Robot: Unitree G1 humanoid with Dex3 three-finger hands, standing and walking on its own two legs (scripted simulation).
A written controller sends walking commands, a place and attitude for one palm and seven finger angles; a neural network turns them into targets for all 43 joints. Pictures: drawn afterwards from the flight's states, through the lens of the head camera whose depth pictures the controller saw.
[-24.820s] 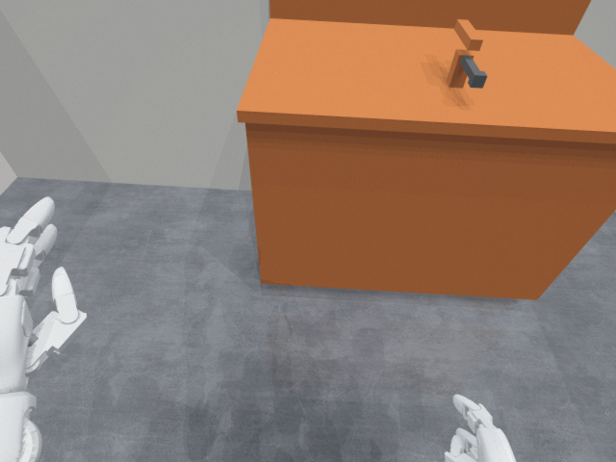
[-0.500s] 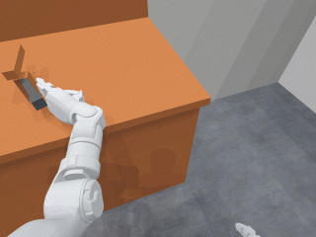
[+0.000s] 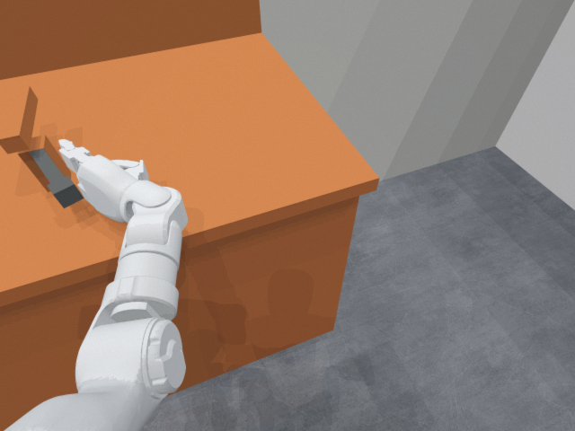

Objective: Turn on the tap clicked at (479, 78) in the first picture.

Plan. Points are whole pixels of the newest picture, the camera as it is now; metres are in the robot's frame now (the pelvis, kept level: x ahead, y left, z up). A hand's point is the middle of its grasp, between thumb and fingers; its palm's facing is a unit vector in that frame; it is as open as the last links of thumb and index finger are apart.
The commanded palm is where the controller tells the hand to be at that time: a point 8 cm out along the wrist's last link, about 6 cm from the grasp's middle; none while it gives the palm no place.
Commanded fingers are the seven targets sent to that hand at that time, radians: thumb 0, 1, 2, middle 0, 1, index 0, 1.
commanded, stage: lift the hand up off the lever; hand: left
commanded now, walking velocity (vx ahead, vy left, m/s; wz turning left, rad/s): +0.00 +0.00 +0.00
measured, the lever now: (65, 191) +0.41 +0.31 +0.14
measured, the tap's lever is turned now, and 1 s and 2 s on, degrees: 22 19 19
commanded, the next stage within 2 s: draw the hand back beside the body in 1.84 s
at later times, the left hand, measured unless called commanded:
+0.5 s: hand (138, 159) +0.44 +0.21 +0.16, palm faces +0.84 -0.53 -0.12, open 7.8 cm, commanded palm +0.38 +0.22 +0.17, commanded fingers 0.00 0.90 0.90 -0.15 -0.15 -0.15 -0.15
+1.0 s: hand (132, 157) +0.43 +0.21 +0.18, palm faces +0.83 -0.55 -0.09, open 7.8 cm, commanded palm +0.37 +0.23 +0.19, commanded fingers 0.00 0.90 0.90 -0.15 -0.15 -0.15 -0.15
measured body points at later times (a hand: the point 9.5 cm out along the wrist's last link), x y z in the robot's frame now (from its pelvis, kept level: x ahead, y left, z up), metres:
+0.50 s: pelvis +0.01 -0.01 +0.01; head +0.02 -0.03 +0.45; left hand +0.40 +0.23 +0.17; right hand +0.14 -0.24 -0.13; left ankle +0.00 +0.10 -0.72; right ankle +0.03 -0.05 -0.72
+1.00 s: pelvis +0.01 -0.01 +0.01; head +0.01 -0.04 +0.46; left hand +0.38 +0.23 +0.19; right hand +0.16 -0.25 -0.11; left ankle +0.00 +0.10 -0.72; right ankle +0.03 -0.05 -0.72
